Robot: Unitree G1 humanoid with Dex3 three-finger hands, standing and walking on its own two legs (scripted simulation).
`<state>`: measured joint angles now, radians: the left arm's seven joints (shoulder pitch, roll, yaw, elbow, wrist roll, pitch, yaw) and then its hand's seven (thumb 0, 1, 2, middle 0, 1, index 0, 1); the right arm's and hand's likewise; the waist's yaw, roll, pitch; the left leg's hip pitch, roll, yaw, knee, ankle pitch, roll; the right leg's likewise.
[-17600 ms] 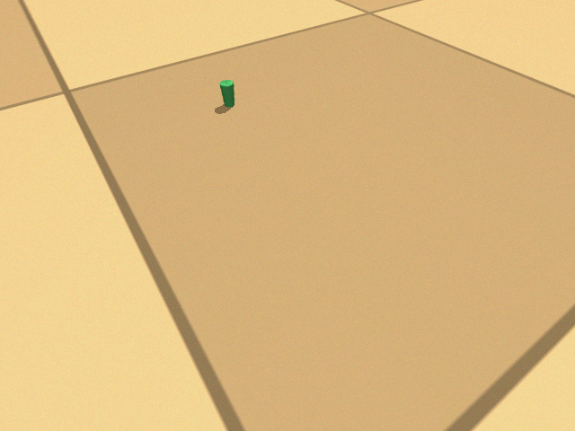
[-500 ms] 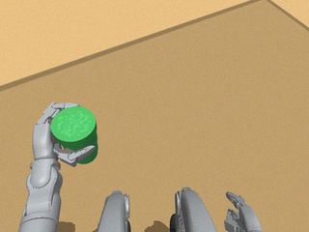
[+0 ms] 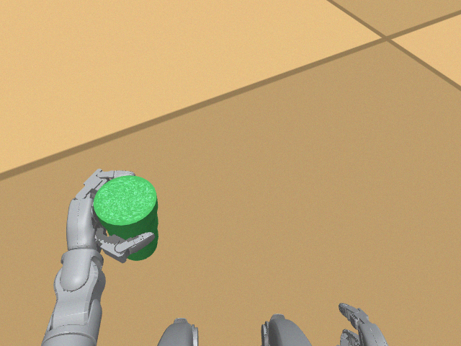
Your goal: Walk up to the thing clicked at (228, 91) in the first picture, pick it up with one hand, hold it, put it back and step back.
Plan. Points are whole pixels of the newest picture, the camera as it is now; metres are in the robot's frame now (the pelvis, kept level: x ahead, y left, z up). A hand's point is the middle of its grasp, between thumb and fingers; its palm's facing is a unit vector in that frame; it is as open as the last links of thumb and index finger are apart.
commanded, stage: lift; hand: left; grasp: from the side
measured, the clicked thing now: (133, 224) +0.34 +0.17 +0.00
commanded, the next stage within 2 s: hold in 0.66 s
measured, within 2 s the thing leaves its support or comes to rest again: neither
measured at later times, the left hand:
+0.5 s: hand (128, 194) +0.36 +0.16 +0.07, palm faces +0.08 -1.00 -0.02, open 12.0 cm
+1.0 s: hand (125, 189) +0.36 +0.16 +0.09, palm faces +0.08 -1.00 -0.02, open 11.9 cm
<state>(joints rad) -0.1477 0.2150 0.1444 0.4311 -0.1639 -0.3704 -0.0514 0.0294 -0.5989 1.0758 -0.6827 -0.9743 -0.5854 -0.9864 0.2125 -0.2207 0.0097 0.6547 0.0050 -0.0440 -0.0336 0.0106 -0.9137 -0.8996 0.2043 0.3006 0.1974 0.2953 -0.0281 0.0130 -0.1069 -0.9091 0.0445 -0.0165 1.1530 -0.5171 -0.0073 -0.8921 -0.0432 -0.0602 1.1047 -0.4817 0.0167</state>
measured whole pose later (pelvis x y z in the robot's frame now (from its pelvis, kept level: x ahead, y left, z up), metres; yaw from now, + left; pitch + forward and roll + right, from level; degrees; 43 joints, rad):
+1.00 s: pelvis +0.03 +0.00 +0.05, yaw +0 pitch +8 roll -1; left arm -0.13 0.19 0.14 0.47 -0.16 -0.38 -0.06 0.03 -0.59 1.06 -0.68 -0.98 -0.58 -0.99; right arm 0.24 -0.22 0.00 0.66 0.00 0.01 -0.04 0.01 -0.92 -0.90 0.20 0.30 0.20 0.30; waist -0.03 0.01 -0.04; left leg -0.55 0.05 0.01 0.86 -0.44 -0.02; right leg -0.55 -0.03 -0.05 0.83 -0.41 0.01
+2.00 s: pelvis +0.01 -0.01 +0.06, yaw +0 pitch +5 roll -1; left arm -0.14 0.18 0.13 0.50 -0.16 -0.39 -0.05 0.03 -0.58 1.06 -0.67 -0.98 -0.58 -0.99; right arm 0.23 -0.21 0.00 0.68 0.00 -0.02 -0.02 0.01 -0.92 -0.90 0.20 0.30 0.20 0.30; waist -0.03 0.01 -0.02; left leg -0.49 0.04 0.01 0.80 -0.39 -0.02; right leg -0.48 -0.03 -0.05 0.77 -0.36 0.01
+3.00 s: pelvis +0.01 +0.00 +0.06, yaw +0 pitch +5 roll -1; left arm -0.14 0.18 0.13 0.50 -0.15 -0.40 -0.05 0.03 -0.59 1.07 -0.67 -0.99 -0.57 -1.00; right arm 0.24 -0.22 -0.01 0.69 0.00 -0.02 -0.02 0.01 -0.92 -0.91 0.20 0.30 0.20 0.30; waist -0.02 0.01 -0.02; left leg -0.49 0.04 0.01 0.80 -0.39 -0.01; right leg -0.49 -0.03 -0.05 0.77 -0.36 0.02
